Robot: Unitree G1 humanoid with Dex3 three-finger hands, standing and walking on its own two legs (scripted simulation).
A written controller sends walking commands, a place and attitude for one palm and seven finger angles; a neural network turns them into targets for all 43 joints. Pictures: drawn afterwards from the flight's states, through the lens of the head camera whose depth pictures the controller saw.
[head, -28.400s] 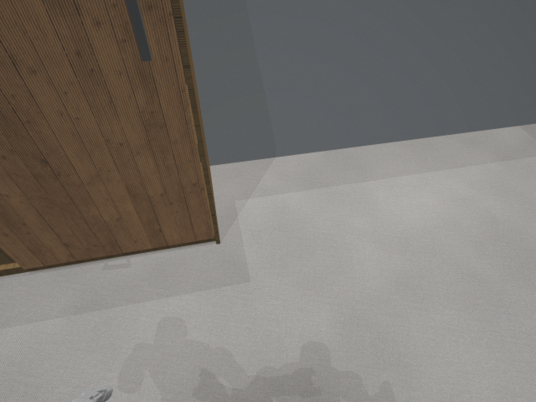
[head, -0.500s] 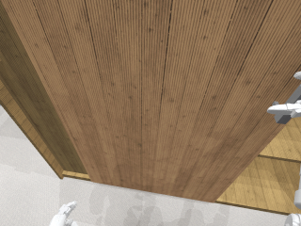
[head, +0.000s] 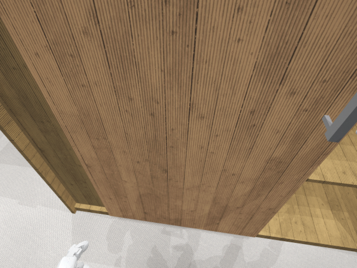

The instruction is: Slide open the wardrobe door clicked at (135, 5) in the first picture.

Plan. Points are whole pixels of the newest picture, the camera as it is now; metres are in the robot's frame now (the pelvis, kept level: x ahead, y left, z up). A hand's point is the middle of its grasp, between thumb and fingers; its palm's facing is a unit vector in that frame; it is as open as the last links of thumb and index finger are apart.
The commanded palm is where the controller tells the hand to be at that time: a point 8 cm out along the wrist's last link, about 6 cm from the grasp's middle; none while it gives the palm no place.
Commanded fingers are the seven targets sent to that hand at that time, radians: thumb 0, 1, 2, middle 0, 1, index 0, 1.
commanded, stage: slip the hand off the handle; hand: right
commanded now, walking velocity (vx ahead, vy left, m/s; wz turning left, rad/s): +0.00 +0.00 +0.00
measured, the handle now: out of the picture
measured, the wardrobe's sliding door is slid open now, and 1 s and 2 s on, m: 0.54 0.54 0.54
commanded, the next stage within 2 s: draw the hand back to the body in 0.78 s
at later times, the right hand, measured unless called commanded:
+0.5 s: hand out of the picture +0.29 -0.38 +0.24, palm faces +0.54 +0.84 -0.12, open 14.7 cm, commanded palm +0.25 -0.40 +0.24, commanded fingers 0.00 0.55 -0.20 0.25 1.15 0.25 1.15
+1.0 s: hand out of the picture +0.24 -0.35 +0.23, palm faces +0.44 +0.89 -0.13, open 14.7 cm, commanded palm +0.19 -0.38 +0.23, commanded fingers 0.00 0.55 -0.20 0.25 1.15 0.25 1.15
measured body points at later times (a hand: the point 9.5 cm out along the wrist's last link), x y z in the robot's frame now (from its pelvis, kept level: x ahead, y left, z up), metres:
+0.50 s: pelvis +0.01 -0.03 +0.00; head +0.00 -0.03 +0.45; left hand +0.18 +0.21 -0.08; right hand +0.26 -0.42 +0.25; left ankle +0.00 +0.08 -0.73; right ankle +0.04 -0.09 -0.73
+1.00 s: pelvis -0.01 -0.02 +0.01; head -0.05 -0.02 +0.45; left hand +0.20 +0.18 -0.06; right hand +0.21 -0.40 +0.24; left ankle +0.00 +0.08 -0.73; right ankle +0.04 -0.09 -0.73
